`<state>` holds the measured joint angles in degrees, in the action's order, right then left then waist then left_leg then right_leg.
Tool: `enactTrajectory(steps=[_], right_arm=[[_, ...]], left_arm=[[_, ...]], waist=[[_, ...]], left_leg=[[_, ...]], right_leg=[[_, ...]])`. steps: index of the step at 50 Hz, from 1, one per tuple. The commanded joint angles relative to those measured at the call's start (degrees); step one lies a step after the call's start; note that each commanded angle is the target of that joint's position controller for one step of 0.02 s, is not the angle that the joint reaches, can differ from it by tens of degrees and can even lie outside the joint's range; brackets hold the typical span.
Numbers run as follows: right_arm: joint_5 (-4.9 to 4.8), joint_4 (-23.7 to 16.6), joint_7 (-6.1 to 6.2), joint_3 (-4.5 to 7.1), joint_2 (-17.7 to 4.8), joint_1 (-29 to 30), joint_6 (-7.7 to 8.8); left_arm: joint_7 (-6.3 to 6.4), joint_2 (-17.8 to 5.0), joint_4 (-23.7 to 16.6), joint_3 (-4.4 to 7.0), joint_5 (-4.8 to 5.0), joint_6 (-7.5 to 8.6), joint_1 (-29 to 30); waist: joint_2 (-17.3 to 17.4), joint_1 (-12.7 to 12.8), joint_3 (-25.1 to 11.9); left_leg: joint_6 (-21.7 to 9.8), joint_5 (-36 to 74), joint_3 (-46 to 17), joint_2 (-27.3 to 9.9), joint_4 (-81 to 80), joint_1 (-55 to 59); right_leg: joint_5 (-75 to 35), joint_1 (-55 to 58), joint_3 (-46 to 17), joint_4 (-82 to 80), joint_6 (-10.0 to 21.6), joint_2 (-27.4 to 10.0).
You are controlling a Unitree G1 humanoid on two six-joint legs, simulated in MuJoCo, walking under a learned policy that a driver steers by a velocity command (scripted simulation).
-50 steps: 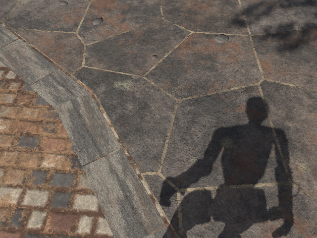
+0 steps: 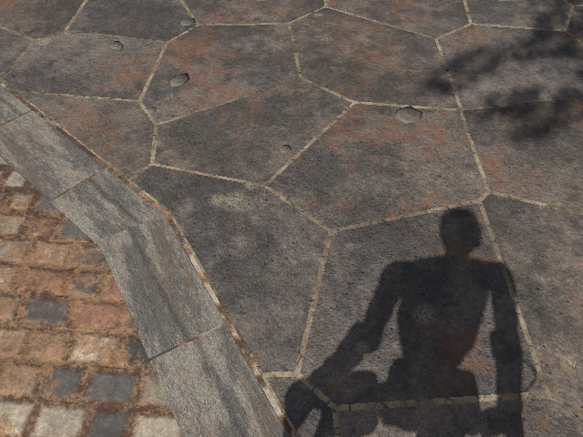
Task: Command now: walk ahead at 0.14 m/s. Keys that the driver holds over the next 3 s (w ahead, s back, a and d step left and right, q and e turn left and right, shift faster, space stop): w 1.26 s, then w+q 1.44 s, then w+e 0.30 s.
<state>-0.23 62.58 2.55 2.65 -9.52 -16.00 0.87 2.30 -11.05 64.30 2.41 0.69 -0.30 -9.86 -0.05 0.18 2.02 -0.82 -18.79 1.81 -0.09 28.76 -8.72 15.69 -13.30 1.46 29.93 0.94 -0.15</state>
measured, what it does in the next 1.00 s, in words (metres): walks ahead: left foot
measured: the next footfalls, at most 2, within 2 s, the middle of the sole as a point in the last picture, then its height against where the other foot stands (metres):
left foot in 0.70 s outside the picture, level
right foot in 1.28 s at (361, 330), level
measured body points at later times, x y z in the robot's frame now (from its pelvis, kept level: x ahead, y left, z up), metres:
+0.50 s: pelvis +0.15 -0.04 +0.01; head +0.16 -0.05 +0.46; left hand +0.06 +0.18 -0.13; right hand +0.30 -0.29 -0.12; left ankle +0.28 +0.13 -0.67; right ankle +0.04 -0.12 -0.74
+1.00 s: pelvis +0.44 +0.02 +0.01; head +0.45 +0.02 +0.46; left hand +0.58 +0.28 -0.11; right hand +0.44 -0.24 -0.13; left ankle +0.43 +0.10 -0.74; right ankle +0.55 -0.16 -0.66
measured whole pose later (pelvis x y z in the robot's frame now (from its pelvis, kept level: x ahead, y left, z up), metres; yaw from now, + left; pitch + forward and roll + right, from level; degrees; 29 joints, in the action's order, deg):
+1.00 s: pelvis +0.44 +0.02 +0.01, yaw +0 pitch +1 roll +2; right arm 0.4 58.5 -1.1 2.8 -12.8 -18.9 6.0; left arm 1.1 -14.7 53.1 4.1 0.7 4.7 -7.7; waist -2.0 -2.7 0.2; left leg -4.9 -8.5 4.5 4.9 14.6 -7.1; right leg 6.9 -39.4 -2.6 56.2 1.6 -8.9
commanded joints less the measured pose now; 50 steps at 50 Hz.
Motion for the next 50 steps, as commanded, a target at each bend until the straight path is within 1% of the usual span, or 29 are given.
enactTrajectory(steps=[1, 4, 6, 8, 10, 11, 12, 13, 14, 15, 16, 18, 20, 25, 28, 31, 33, 34, 35, 36, 37, 38, 39, 40, 41, 42, 44, 47, 50], right_arm=[[-0.86, -1.0, 0.51, 1.48, -6.9, -4.5, 0.36], [-1.75, -0.5, 0.13, 2.59, -10.3, -9.9, 2.59], [-1.06, -1.3, -0.28, 2.77, -10.7, -8.7, 3.71], [-1.52, -2.7, -0.93, 2.5, -10.0, -5.5, 4.2], [-1.99, -4.1, -1.43, 2.43, -10.2, -1.6, 3.73], [-1.72, -5.2, -1.48, 2.24, -10.0, 0.5, 3.89], [-1.54, -7.1, -1.46, 1.41, -6.7, 2.2, 4.4], [-1.67, -8.8, -1.36, 0.8, -4.3, 2.9, 5.39], [-2.64, -8.9, -1.72, 1.26, -6.0, 3.2, 5.95], [-2.9, -8.7, -2.19, 1.24, -6.6, 2.6, 6.23], [-2.41, -8.3, -2.18, 1.51, -6.8, 2.5, 6.39], [-1.56, -8.2, -2.36, 2.43, -8.0, 3.2, 5.92], [-1.34, -8.6, -2.79, 2.24, -6.2, 4.5, 5.03], [-1.22, -14.3, -3.33, 0.69, -4.1, 18.6, 4.7], [-1.64, -16.2, -4.27, 0.27, -5.0, 23.5, 4.83], [-1.79, -17.9, -5.35, 0.29, -6.4, 25.6, 5.37], [-1.66, -17.3, -5.48, 1.45, -9.1, 20.9, 5.6], [-1.7, -15.5, -5.22, 2.6, -11.4, 13.7, 5.54], [-1.78, -12.4, -4.73, 3.92, -13.9, 3.3, 5.23], [-0.8, -10.3, -3.96, 4.98, -18.6, -7.0, 4.8], [0.28, -9.1, -4.67, 4.59, -19.2, -9.0, 4.93], [-0.18, -9.2, -4.8, 3.22, -13.9, -6.1, 5.16], [-0.58, -10.0, -4.74, 2.47, -11.6, -0.2, 5.52], [-0.38, -11.2, -4.94, 1.83, -10.2, 5.2, 5.97], [0.27, -11.2, -5.25, 1.45, -8.8, 7.6, 6.37], [0.85, -10.7, -5.44, 1.05, -7.7, 8.1, 6.6], [0.64, -9.4, -5.24, 0.9, -7.7, 6.5, 6.55], [0.65, -8.3, -3.77, 1.37, -10.8, 3.2, 6.45], [0.43, -7.7, -2.63, 1.47, -11.6, -0.4, 5.86]], left_arm=[[0.23, -5.8, -1.2, 1.24, 0.6, 0.71, -1.6], [-0.8, -2.7, -3.9, 0.6, 1.07, 3.72, 2.6], [-1.82, -2.8, -5.1, 0.61, 1.25, 5.08, 3.8], [-2.41, -3.3, -4.9, 0.74, 1.72, 5.88, 1.4], [-2.43, -3.8, -0.8, 1.7, 1.59, 6.04, -7.6], [-2.39, -5.7, 1.5, 2.74, 1.06, 5.82, -14.8], [-2.17, -11.5, 2.8, 4.4, 0.93, 5.91, -23.5], [-2.96, -13.0, 3.0, 4.03, 0.18, 6.61, -27.1], [-2.85, -9.1, 1.6, 2.48, -0.27, 7.31, -21.1], [-3.04, -6.5, -0.2, 1.59, -0.05, 7.65, -16.4], [-3.43, -6.3, -1.4, 1.1, -0.1, 7.65, -13.1], [-3.55, -4.3, -2.0, 0.08, -0.44, 6.96, -12.5], [-2.82, -4.6, -1.4, -0.16, -0.69, 6.35, -15.8], [-1.23, -7.8, -2.8, 0.05, -1.02, 5.77, -17.4], [-1.14, -8.4, -2.3, 0.46, -0.27, 5.78, -20.3], [-1.11, -8.8, -2.1, 1.03, 0.17, 5.41, -20.5], [-1.08, -10.6, -2.8, 1.71, -0.16, 4.96, -18.9], [-1.12, -11.1, -3.1, 1.93, -0.46, 4.46, -17.8], [-1.24, -10.7, -3.8, 1.71, -0.65, 4.16, -16.5], [-1.49, -8.0, -5.4, 0.68, -1.62, 4.32, -17.2], [-2.48, 1.4, -4.8, -1.63, -0.27, 5.77, -25.3], [-2.72, -5.3, -5.5, -0.06, 1.47, 7.44, -18.8], [-2.63, -8.2, -7.9, 0.76, 2.57, 8.15, -12.5], [-1.99, -8.5, -8.5, 0.9, 2.13, 8.33, -9.7], [-1.46, -8.1, -8.4, 1.56, 1.2, 7.82, -9.1], [-1.36, -6.9, -8.3, 1.68, 0.83, 6.9, -11.1], [-1.15, -5.0, -8.4, 1.72, 0.9, 5.53, -12.2], [-0.91, -6.3, -11.2, 2.2, 0.1, 4.78, -5.2], [-1.32, -6.3, -13.4, 2.26, -0.4, 5.13, 1.3]], waist=[[2.5, -0.5, 4.5], [9.3, -2.8, 8.2], [9.6, -2.1, 9.3], [8.0, 0.2, 8.3], [6.2, 4.5, 5.0], [3.3, 7.4, 2.5], [-11.7, 9.9, -0.3], [-18.3, 9.7, -2.6], [-9.5, 5.9, 1.0], [-5.5, 3.9, 2.6], [-2.7, 2.4, 3.1], [-3.1, 1.2, 3.3], [-4.0, 1.4, 3.0], [-3.7, 3.6, 6.1], [-4.3, 4.5, 7.4], [-4.5, 3.1, 7.1], [-6.8, -0.6, 1.9], [-8.0, -4.5, -2.9], [-8.0, -9.5, -8.8], [0.7, -11.4, -17.5], [16.3, -5.6, -27.5], [10.5, -7.4, -21.6], [8.0, -5.9, -12.0], [1.1, -3.5, -8.1], [-0.2, -1.4, -5.5], [1.4, 0.7, -5.3], [3.1, 1.9, -3.5], [2.6, 1.3, 0.1], [2.2, -0.5, 1.0]], left_leg=[[-5.1, -22.4, -5.3, -3.3, -7.8, -8.2], [-11.6, -29.9, -22.1, -14.7, -16.3, -3.3], [-14.4, -24.3, -29.1, -20.1, -18.4, -3.0], [-12.0, -16.6, -23.5, -18.0, -15.8, -2.9], [-7.9, -8.2, -13.0, -11.1, -10.1, -12.4], [-5.7, 2.3, -7.9, -7.6, -1.4, -17.8], [-1.3, 4.9, 1.7, -0.3, 20.9, -27.4], [-0.9, -12.0, -2.1, 3.5, 36.3, -36.7], [-2.5, -10.1, -6.8, -0.9, 45.0, -41.8], [-4.0, -3.7, -6.9, -3.4, 46.3, -42.7], [-4.6, 1.8, -6.0, -5.5, 44.2, -41.9], [-4.0, 7.4, -4.4, -7.6, 38.1, -37.4], [-2.4, 9.8, -2.1, -7.5, 34.5, -36.3], [-0.4, 20.0, 0.9, -5.0, 13.8, -33.2], [-1.2, 22.3, 1.7, -3.6, 6.8, -30.9], [-3.6, 20.1, 1.1, -2.9, 2.3, -29.8], [-5.5, 16.5, 2.6, 0.1, 2.2, -21.2], [-6.9, 15.1, 3.8, 2.2, 2.6, -12.1], [-8.7, 16.2, 2.8, 1.7, 2.5, 2.8], [-12.3, 13.0, -13.0, -11.2, 3.7, 21.6], [-21.7, -1.7, -43.6, -23.7, -7.3, 36.2], [-18.1, -5.1, -44.5, -20.8, -12.6, 31.2], [-15.4, -0.2, -34.3, -19.2, -13.4, 21.8], [-14.1, 8.2, -26.8, -17.5, -14.9, 11.6], [-13.3, 13.5, -21.2, -15.5, -16.2, 3.9], [-12.8, 14.3, -17.7, -13.8, -17.7, -0.2], [-13.4, 14.0, -13.9, -12.4, -20.6, -4.3], [-14.1, 14.2, -11.5, -12.4, -23.4, -5.3], [-12.7, 16.6, -9.1, -11.4, -23.6, -1.9]], right_leg=[[20.6, -4.3, -0.2, -1.3, 3.4, 0.5], [12.2, -15.4, 2.5, 10.3, 3.1, 1.0], [10.8, -18.9, 0.0, 17.3, 4.6, -1.6], [12.7, -15.5, 0.2, 11.0, 5.7, -2.5], [2.3, 4.9, 4.6, 0.0, 4.9, 1.6], [0.2, 14.2, 0.7, -1.5, 5.2, 0.4], [6.8, 22.6, -20.3, -12.1, 10.5, -11.9], [7.8, 26.0, -42.6, -20.4, 17.0, -21.9], [9.2, 23.1, -40.3, -19.2, 16.4, -23.0], [7.3, 20.5, -32.4, -18.9, 14.0, -20.5], [3.6, 18.0, -25.8, -19.7, 12.1, -18.0], [-8.4, 14.3, -15.7, -20.7, 9.2, -13.8], [-16.9, 13.6, -10.9, -21.3, 9.0, -12.0], [-19.8, 8.9, -5.6, -24.6, 8.9, -10.4], [-19.1, 11.4, -4.5, -25.4, 9.2, -11.9], [-26.5, 17.9, -3.3, -21.9, 8.3, -14.2], [-46.1, 21.3, -2.4, -14.4, 7.1, -14.8], [-55.6, 21.2, -1.2, -5.8, 6.2, -13.9], [-55.4, 14.6, 0.0, 6.8, 4.5, -11.6], [-32.2, -0.6, 1.6, 26.7, 3.1, -7.2], [15.3, -19.3, -5.1, 45.4, 0.7, 4.0], [15.4, -25.1, -11.0, 51.5, 2.3, 1.3], [10.3, -28.3, -8.3, 51.5, 3.2, -1.5], [4.6, -25.1, -7.2, 48.6, 3.3, -4.7], [1.7, -21.8, -6.5, 45.5, 3.2, -6.6], [0.2, -18.1, -7.1, 43.4, 3.4, -8.3], [0.1, -17.0, -6.3, 39.3, 3.0, -9.2], [-6.2, -23.6, -5.4, 31.2, 0.9, -10.3], [-15.9, -27.7, -4.6, 20.3, -0.2, -9.8]])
